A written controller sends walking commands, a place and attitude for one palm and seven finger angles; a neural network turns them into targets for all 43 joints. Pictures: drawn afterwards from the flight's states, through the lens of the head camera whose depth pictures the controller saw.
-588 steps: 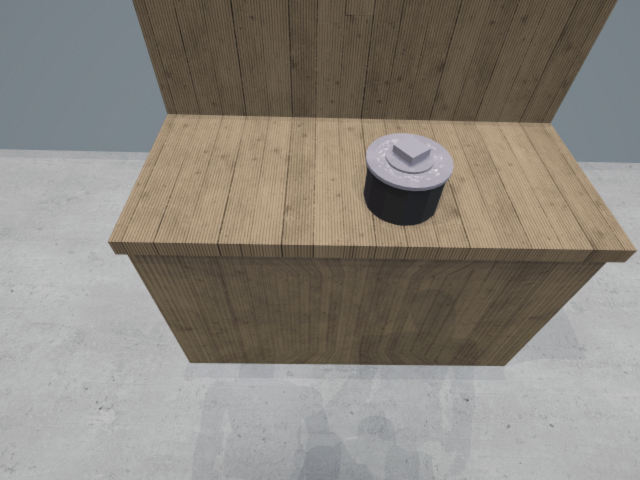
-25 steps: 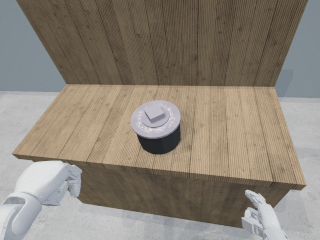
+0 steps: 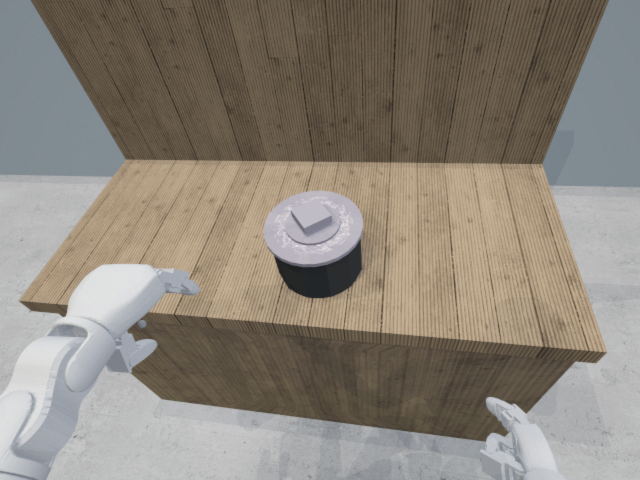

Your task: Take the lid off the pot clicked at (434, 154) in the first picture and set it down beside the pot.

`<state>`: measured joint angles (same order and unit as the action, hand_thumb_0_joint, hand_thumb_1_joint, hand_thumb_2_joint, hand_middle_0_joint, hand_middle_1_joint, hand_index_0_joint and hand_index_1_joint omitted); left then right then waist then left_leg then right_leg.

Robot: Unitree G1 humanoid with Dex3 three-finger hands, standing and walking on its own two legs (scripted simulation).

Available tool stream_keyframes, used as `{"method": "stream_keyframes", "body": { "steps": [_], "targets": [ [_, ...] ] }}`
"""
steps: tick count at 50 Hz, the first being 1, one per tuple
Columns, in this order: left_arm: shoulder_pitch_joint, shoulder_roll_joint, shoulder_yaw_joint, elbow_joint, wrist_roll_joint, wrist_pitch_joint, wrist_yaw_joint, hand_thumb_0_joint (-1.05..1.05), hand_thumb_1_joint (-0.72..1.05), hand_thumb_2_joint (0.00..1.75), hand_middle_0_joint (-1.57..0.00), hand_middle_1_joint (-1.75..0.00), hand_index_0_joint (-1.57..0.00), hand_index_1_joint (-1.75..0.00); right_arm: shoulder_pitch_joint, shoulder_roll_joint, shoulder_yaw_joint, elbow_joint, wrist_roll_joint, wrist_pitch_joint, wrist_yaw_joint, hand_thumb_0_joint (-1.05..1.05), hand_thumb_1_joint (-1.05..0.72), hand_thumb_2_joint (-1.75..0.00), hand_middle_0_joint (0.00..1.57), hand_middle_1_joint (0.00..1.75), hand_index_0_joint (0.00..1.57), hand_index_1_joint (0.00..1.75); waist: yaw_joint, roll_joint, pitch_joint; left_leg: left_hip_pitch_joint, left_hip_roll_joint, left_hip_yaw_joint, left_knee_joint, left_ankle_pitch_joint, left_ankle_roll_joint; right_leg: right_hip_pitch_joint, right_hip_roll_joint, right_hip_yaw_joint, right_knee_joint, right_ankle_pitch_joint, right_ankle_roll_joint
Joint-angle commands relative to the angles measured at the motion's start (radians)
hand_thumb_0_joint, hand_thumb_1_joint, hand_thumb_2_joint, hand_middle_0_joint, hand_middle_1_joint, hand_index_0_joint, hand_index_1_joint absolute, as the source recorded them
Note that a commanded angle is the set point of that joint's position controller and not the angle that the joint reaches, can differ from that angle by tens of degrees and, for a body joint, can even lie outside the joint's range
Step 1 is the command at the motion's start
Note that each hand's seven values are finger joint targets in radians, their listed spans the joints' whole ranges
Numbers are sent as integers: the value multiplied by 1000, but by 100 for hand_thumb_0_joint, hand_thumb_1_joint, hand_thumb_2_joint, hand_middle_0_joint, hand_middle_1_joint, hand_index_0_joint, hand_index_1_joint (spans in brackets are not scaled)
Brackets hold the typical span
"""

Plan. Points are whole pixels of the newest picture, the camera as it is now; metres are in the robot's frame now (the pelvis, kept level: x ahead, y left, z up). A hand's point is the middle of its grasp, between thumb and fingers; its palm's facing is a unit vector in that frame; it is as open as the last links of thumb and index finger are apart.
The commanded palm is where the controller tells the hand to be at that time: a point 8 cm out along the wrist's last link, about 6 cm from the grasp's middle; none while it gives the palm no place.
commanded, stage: reach forward and open the fingers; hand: left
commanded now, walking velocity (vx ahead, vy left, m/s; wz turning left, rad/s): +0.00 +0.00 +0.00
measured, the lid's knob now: (311, 215) +0.51 +0.08 +0.01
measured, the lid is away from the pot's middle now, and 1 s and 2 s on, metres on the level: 0.00 0.00 0.00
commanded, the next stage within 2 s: move the open hand above the knob in 0.18 s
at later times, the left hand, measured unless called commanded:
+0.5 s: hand (174, 287) +0.32 +0.22 +0.09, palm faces -0.27 -0.04 -0.96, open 10.4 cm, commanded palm +0.31 +0.21 +0.15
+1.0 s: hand (223, 256) +0.37 +0.17 +0.08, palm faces -0.26 -0.04 -0.96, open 10.4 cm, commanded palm +0.36 +0.17 +0.15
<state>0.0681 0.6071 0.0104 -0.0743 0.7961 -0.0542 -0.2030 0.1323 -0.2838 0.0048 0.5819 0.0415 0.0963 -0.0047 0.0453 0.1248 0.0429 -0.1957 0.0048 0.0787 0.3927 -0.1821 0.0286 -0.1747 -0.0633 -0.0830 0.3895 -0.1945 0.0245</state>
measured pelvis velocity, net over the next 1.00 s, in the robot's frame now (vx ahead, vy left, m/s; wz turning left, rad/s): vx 0.02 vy -0.01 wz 0.01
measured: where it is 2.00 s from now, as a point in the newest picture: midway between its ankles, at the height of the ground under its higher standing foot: outside the picture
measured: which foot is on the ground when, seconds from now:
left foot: down 0.00-1.00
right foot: down 0.00-1.00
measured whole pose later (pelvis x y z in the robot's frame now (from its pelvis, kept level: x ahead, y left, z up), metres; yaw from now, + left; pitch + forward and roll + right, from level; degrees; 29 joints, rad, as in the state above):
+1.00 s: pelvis +0.02 -0.01 +0.00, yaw +0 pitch +2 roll +1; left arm -0.35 0.51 -0.22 0.18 0.83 0.13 -0.26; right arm 0.12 -0.30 0.02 0.60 0.07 0.13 0.01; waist 0.01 0.12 0.01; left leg -0.24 0.01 0.07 0.43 -0.22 0.01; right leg -0.23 -0.06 -0.09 0.46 -0.26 0.01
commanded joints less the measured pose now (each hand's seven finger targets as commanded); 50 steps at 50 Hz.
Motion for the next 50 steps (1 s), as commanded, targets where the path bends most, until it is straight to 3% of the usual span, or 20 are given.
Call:
{"method": "stream_keyframes", "body": {
  "steps": [1,8,12,14,15,17,18,20,22,23,27,28,31,35,37,42,43,47,48,50],
  "targets": [
    [-242,250,159,-146,3,17,37,0,-28,131,-80,-8,-80,-8,-135,-107,-41,-166,0,-39,-3,0,-90,-90,20,30,20,30,6,-71,-207,87,-3,-83,-69,95,14,14,48,19,-56,48,-39],
    [-352,259,144,-132,16,23,26,0,-28,132,-80,-8,-80,-8,-136,-101,-30,-166,-1,-41,-2,0,-90,-90,20,30,20,30,0,-43,-266,105,-8,-88,-60,150,15,39,49,19,-43,87,-46],
    [-369,250,142,-80,12,44,19,0,-29,132,-80,-8,-80,-8,-127,-113,-35,-162,7,-30,3,0,-90,-90,20,30,20,30,-13,-67,-218,92,-3,-91,-48,157,11,16,57,20,-42,110,-48],
    [-409,248,123,-102,15,39,12,0,-29,133,-80,-8,-80,-8,-120,-109,-36,-159,2,-26,1,0,-90,-90,20,30,20,30,-11,-61,-268,110,-8,-87,-49,182,14,35,51,18,-40,127,-45],
    [-400,223,79,-18,12,82,-4,0,-29,133,-80,-8,-80,-8,-139,-118,-33,-158,5,-28,3,0,-90,-90,20,30,20,30,-19,-39,-245,88,-17,-91,-48,176,11,32,49,17,-25,138,-47],
    [-473,228,73,-116,10,101,-21,0,-29,133,-80,-8,-80,-8,-148,-114,-36,-175,10,-33,12,0,-90,-90,20,30,20,30,-21,-43,-286,117,-16,-93,-30,205,15,41,52,24,-16,164,-50],
    [-482,198,33,-113,11,103,-35,0,-29,133,-80,-8,-80,-8,-143,-105,-30,-175,5,-37,10,0,-90,-90,20,30,20,30,-21,-52,-316,127,-22,-88,-32,224,19,49,48,19,-19,171,-45],
    [-485,213,44,-81,13,104,-41,0,-29,133,-80,-8,-80,-8,-129,-114,-31,-159,7,-32,7,0,-90,-90,20,30,20,30,-28,-74,-276,113,-19,-92,-34,212,15,31,53,14,-22,171,-43],
    [-504,230,66,-110,19,100,-39,0,-29,133,-80,-8,-80,-8,-134,-112,-34,-168,8,-37,14,0,-90,-90,20,30,20,30,-23,-61,-287,122,-16,-95,-20,233,16,34,54,21,-10,187,-50],
    [-530,187,19,-112,24,97,-43,0,-29,133,-80,-8,-80,-8,-133,-102,-25,-163,5,-37,14,0,-90,-90,20,30,20,30,-24,-55,-322,134,-20,-91,-27,261,15,46,50,14,-10,194,-46],
    [-475,251,106,-62,28,107,-14,0,-29,133,-80,-8,-80,-8,-127,-113,-32,-162,9,-35,29,0,-90,-90,20,30,20,30,-4,-97,-292,96,-16,-85,-10,263,14,60,50,26,4,237,-51],
    [-487,205,60,-47,32,111,-15,0,-29,133,-80,-8,-80,-8,-126,-104,-23,-162,8,-33,29,0,-90,-90,20,30,20,30,-6,-97,-314,91,-21,-76,-18,276,13,70,48,17,10,238,-46],
    [-542,150,-3,-32,29,142,-7,0,-29,133,-80,-8,-80,-8,-132,-106,-26,-160,15,-20,29,0,-90,-90,20,30,20,30,-20,-102,-277,77,-21,-74,-17,219,11,30,47,17,5,209,-43],
    [-644,154,-30,-43,42,158,-12,0,-29,133,-80,-8,-80,-8,-137,-104,-25,-157,16,-21,20,0,-90,-90,20,30,20,30,-29,-87,-314,93,-28,-76,-10,198,17,32,47,24,9,193,-45],
    [-673,191,5,-53,46,158,-10,0,-29,133,-80,-8,-80,-8,-144,-107,-26,-156,16,-24,17,0,-90,-90,20,30,20,30,-28,-79,-340,102,-27,-74,4,212,19,48,45,35,16,221,-47],
    [-673,161,-14,44,39,166,-14,0,-29,133,-80,-8,-80,-8,-135,-105,-25,-145,24,-16,16,0,-90,-90,20,30,20,30,-32,-127,-313,71,-28,-64,7,199,20,45,43,38,18,238,-43],
    [-692,101,-76,59,40,170,-22,0,-29,133,-80,-8,-80,-8,-133,-97,-20,-147,23,-15,15,0,-90,-90,20,30,20,30,-37,-136,-319,73,-32,-56,5,216,22,42,42,29,23,249,-39],
    [-753,145,-46,52,46,177,-16,0,-29,133,-80,-8,-80,-8,-132,-105,-27,-143,25,-12,14,0,-90,-90,20,30,20,30,-41,-119,-336,79,-29,-60,17,209,22,39,42,39,28,255,-42],
    [-783,98,-96,91,50,182,-20,0,-29,133,-80,-8,-80,-8,-129,-97,-18,-136,26,-8,11,0,-90,-90,20,30,20,30,-47,-130,-331,70,-34,-56,11,204,22,34,43,32,30,242,-38],
    [-828,111,-90,105,56,188,-11,0,-29,133,-80,-8,-80,-8,-117,-103,-25,-128,29,-3,8,0,-90,-90,20,30,20,30,-46,-111,-336,78,-31,-59,15,195,22,20,42,34,33,237,-41]
  ]
}}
